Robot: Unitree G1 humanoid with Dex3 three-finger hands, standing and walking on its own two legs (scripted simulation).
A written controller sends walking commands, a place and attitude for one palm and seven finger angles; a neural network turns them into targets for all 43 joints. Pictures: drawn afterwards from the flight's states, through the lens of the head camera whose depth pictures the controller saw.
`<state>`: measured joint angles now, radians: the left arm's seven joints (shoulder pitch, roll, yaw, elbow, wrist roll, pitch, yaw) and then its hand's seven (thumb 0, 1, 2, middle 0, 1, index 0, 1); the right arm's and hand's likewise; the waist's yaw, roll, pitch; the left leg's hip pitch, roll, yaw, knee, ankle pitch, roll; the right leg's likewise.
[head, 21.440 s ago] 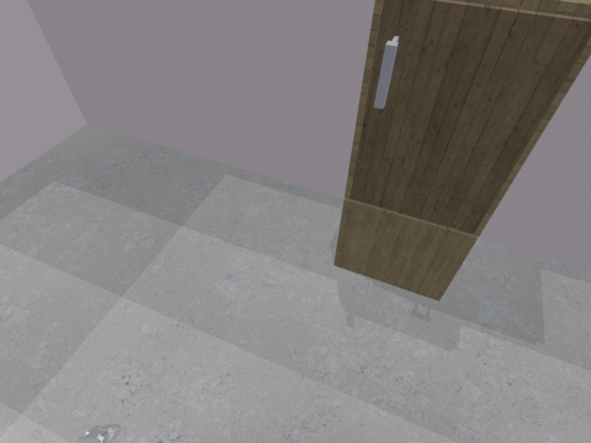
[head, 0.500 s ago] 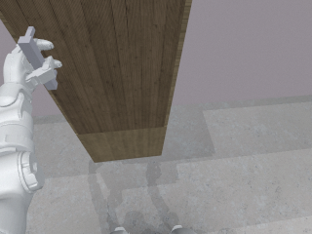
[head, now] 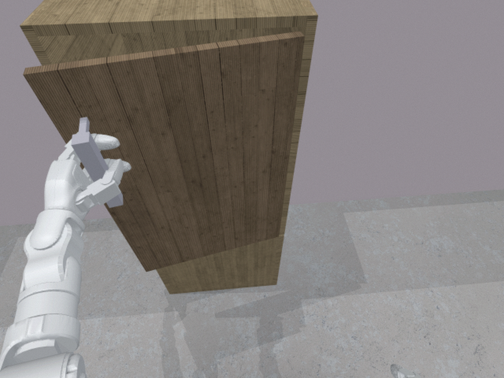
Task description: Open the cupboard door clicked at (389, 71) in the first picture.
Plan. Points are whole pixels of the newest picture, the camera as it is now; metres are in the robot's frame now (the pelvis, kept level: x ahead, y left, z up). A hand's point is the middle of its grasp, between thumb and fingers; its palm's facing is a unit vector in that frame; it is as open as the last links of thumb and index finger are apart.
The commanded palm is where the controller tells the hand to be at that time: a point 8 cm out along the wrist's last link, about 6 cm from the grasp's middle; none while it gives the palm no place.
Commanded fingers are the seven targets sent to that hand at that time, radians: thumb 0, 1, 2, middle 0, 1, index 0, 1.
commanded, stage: pull the door open along its arc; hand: left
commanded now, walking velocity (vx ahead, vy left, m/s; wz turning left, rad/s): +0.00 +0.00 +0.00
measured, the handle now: (100, 164) +0.43 +0.25 +0.12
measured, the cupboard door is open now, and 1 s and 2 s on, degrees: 12 39 41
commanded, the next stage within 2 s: open thumb and fingers to let go in 1.04 s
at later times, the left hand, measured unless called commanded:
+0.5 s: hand (124, 185) +0.38 +0.20 +0.12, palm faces +0.53 -0.85 +0.00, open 5.6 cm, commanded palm +0.31 +0.22 +0.12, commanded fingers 0.00 0.90 0.90 -0.40 -1.35 -0.40 -1.35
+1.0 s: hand (172, 259) +0.25 +0.10 +0.13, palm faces +0.44 -0.89 +0.04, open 6.1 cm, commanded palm +0.19 +0.13 +0.12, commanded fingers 0.00 0.90 0.90 -0.40 -1.35 -0.40 -1.35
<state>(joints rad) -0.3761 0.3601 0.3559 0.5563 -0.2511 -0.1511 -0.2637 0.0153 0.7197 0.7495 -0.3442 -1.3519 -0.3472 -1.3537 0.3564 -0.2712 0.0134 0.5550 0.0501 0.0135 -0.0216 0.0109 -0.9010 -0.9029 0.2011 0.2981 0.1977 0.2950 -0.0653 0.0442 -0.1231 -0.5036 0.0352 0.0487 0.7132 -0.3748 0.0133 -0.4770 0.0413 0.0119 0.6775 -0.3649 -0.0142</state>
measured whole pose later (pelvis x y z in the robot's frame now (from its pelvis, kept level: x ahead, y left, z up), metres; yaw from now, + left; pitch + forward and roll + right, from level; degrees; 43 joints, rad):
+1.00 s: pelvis -0.01 -0.01 +0.01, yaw +4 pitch -1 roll +0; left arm 0.15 -0.10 -0.20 -0.15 0.04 0.07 0.50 0.01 0.68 0.72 -0.34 -1.35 -0.36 -1.34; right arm 0.12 -0.18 0.02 0.59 -0.05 0.00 -0.01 0.01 -0.90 -0.90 0.20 0.30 0.20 0.29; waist 0.03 0.05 -0.04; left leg -0.28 0.00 -0.01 0.62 -0.32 0.00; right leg -0.23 0.01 -0.05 0.60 -0.34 -0.02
